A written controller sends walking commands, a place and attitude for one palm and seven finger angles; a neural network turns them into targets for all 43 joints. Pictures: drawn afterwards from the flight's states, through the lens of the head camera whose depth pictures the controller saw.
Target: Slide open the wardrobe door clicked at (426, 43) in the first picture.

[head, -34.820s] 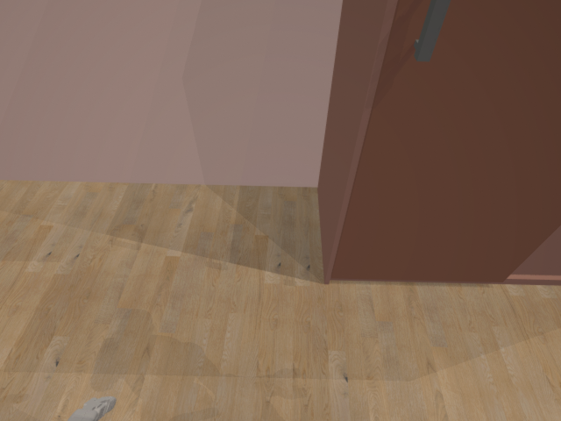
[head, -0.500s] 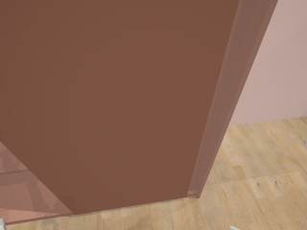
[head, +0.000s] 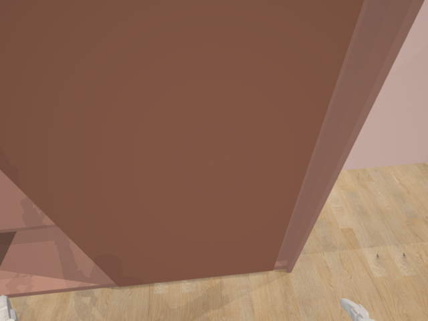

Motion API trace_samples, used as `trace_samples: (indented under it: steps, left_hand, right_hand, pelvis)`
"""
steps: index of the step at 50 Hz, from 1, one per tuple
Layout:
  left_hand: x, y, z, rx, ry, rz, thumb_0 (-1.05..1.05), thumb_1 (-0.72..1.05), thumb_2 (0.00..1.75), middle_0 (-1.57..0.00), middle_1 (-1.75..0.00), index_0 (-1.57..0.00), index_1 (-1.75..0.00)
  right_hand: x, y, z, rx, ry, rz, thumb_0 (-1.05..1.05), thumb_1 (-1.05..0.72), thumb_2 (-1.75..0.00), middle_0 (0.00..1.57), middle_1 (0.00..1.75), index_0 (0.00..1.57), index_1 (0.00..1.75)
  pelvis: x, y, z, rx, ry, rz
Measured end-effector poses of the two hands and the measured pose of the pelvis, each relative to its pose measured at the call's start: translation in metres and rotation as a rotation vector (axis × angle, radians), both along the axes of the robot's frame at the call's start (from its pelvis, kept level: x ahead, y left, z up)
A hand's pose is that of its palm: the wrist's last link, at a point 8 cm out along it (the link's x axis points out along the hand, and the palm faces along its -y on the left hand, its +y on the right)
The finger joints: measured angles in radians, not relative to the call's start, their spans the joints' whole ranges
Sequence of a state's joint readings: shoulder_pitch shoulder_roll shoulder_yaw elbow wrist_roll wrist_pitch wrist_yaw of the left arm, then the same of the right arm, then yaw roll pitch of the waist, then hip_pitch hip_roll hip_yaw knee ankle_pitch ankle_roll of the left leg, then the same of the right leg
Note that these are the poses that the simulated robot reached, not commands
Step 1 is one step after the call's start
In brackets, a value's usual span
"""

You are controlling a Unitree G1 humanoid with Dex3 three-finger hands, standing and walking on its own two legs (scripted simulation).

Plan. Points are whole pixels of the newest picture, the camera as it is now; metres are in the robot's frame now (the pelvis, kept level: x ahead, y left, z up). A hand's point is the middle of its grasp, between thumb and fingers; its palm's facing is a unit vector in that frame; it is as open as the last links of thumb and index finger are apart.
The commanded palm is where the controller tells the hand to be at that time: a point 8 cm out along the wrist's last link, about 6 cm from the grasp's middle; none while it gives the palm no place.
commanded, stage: stop walking and hold the door there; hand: left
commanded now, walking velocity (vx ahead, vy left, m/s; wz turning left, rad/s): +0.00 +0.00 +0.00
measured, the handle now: out of the picture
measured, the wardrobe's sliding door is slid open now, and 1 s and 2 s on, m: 0.59 0.59 0.59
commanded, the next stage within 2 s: loosen the grip on the handle in 1.56 s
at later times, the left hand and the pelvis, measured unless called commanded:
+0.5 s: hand out of the picture +0.31 +0.41 +0.23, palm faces +0.61 -0.76 -0.22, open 7.6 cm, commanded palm +0.26 +0.43 +0.19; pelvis -0.03 +0.08 -0.01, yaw +3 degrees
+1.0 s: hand out of the picture +0.31 +0.41 +0.23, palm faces +0.46 -0.88 -0.09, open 7.2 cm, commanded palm +0.27 +0.43 +0.19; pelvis -0.05 +0.14 -0.01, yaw +1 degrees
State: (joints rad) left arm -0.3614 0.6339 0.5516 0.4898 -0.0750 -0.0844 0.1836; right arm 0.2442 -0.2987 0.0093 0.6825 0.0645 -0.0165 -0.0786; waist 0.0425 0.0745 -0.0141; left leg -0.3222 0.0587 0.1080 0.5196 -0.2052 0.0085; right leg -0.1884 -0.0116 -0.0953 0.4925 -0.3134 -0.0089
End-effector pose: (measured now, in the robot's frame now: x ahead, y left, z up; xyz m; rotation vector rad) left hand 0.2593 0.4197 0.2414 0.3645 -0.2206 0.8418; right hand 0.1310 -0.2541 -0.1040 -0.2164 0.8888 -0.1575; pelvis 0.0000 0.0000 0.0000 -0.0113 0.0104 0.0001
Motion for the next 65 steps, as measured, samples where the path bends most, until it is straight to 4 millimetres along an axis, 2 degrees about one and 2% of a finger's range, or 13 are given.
trace_samples:
  steps: [8, 12, 16, 19, 23, 28, 33, 37, 42, 47, 52, 59, 65]
  left_hand:
    - [-0.001, 0.005, 0.0, 0.01, -0.002, -0.034, -0.13, 0.65, 0.8, -0.41, -1.37, -0.02, -1.21]
    - [-0.001, 0.011, -0.002, 0.031, -0.015, -0.087, -0.16, 0.62, 0.81, -0.43, -1.38, -0.04, -1.23]
    - [0.0, 0.021, -0.004, 0.065, -0.043, -0.159, -0.2, 0.58, 0.81, -0.45, -1.39, -0.08, -1.24]
    - [0.001, 0.027, -0.006, 0.098, -0.055, -0.203, -0.24, 0.56, 0.8, -0.45, -1.39, -0.11, -1.25]
    - [0.002, 0.027, -0.007, 0.08, -0.057, -0.23, -0.23, 0.58, 0.79, -0.46, -1.4, -0.1, -1.26]
    - [0.002, 0.024, -0.008, 0.026, -0.072, -0.259, -0.19, 0.64, 0.78, -0.46, -1.4, -0.06, -1.25]
    - [0.002, 0.023, -0.008, -0.008, -0.064, -0.277, -0.17, 0.67, 0.76, -0.46, -1.4, -0.04, -1.26]
    - [0.001, 0.025, -0.007, 0.001, -0.055, -0.298, -0.18, 0.66, 0.75, -0.46, -1.4, -0.04, -1.27]
    - [0.005, 0.032, -0.01, 0.001, -0.09, -0.363, -0.2, 0.63, 0.77, -0.46, -1.4, -0.09, -1.28]
    - [0.008, 0.034, -0.015, -0.014, -0.152, -0.421, -0.2, 0.63, 0.8, -0.46, -1.4, -0.1, -1.28]
    - [0.008, 0.03, -0.015, -0.065, -0.159, -0.432, -0.17, 0.68, 0.8, -0.46, -1.4, -0.06, -1.27]
    - [0.007, 0.026, -0.015, -0.089, -0.15, -0.421, -0.15, 0.72, 0.78, -0.46, -1.4, -0.03, -1.26]
    - [0.006, 0.024, -0.015, -0.047, -0.132, -0.374, -0.17, 0.72, 0.79, -0.46, -1.4, -0.01, -1.26]
  right_hand:
    - [0.003, 0.008, -0.003, 0.001, 0.004, -0.003, 0.01, -0.9, -0.9, 0.21, 0.3, 0.21, 0.3]
    - [0.002, 0.011, -0.004, -0.033, 0.018, 0.005, 0.01, -0.9, -0.9, 0.21, 0.3, 0.2, 0.3]
    - [0.002, 0.024, -0.004, -0.077, 0.037, 0.024, 0.01, -0.9, -0.9, 0.2, 0.3, 0.2, 0.3]
    - [0.003, 0.042, -0.004, -0.076, 0.017, 0.018, 0.01, -0.9, -0.9, 0.2, 0.3, 0.2, 0.3]
    - [0.0, 0.079, -0.004, -0.013, -0.018, 0.035, 0.01, -0.91, -0.9, 0.2, 0.3, 0.2, 0.3]
    - [-0.012, 0.121, -0.006, 0.059, -0.013, 0.07, 0.01, -0.9, -0.9, 0.2, 0.3, 0.2, 0.3]
    - [-0.027, 0.145, -0.005, 0.084, -0.001, 0.107, 0.01, -0.9, -0.9, 0.21, 0.3, 0.21, 0.3]
    - [-0.034, 0.144, -0.008, 0.076, 0.01, 0.126, 0.01, -0.9, -0.9, 0.21, 0.3, 0.21, 0.3]
    - [-0.043, 0.132, 0.003, -0.007, 0.036, 0.089, 0.01, -0.9, -0.9, 0.21, 0.3, 0.21, 0.3]
    - [-0.041, 0.125, 0.009, -0.087, -0.006, 0.017, 0.01, -0.9, -0.9, 0.21, 0.3, 0.21, 0.3]
    - [-0.041, 0.146, 0.02, -0.061, -0.037, 0.016, 0.01, -0.9, -0.9, 0.2, 0.3, 0.2, 0.3]
    - [-0.039, 0.176, 0.023, 0.022, -0.019, 0.081, 0.01, -0.9, -0.9, 0.2, 0.3, 0.2, 0.3]
    - [-0.027, 0.177, 0.013, 0.068, -0.026, 0.133, 0.01, -0.9, -0.9, 0.21, 0.3, 0.21, 0.3]
  pelvis:
    - [0.001, 0.009, -0.002, -0.008, -0.008, 0.016]
    - [-0.001, 0.025, -0.006, -0.01, -0.022, 0.046]
    - [-0.005, 0.047, -0.01, 0.011, -0.035, 0.084]
    - [-0.014, 0.064, -0.013, 0.018, -0.034, 0.067]
    - [-0.028, 0.079, -0.008, -0.002, -0.029, 0.06]
    - [-0.04, 0.089, -0.004, 0.002, -0.015, 0.056]
    - [-0.046, 0.095, 0.0, 0.016, -0.004, 0.04]
    - [-0.052, 0.102, -0.003, 0.009, -0.003, 0.032]
    - [-0.046, 0.115, -0.001, 0.01, -0.018, 0.029]
    - [-0.045, 0.136, -0.011, 0.009, -0.042, 0.022]
    - [-0.052, 0.143, 0.0, -0.017, -0.047, 0.019]
    - [-0.053, 0.138, 0.011, -0.047, -0.026, 0.013]
    - [-0.05, 0.121, 0.004, -0.007, 0.0, 0.001]
